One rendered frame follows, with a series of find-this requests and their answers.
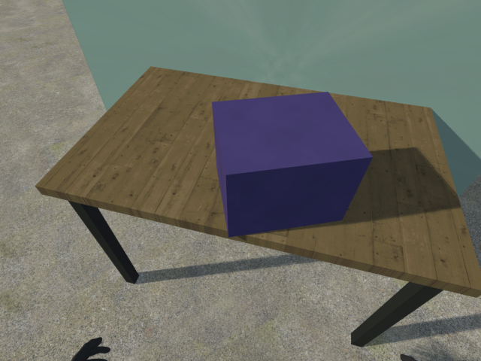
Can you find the left robot hand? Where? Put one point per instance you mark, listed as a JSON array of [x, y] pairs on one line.
[[89, 349]]

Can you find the carton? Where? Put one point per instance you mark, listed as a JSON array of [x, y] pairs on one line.
[[285, 161]]

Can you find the table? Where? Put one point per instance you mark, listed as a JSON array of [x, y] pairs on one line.
[[152, 155]]

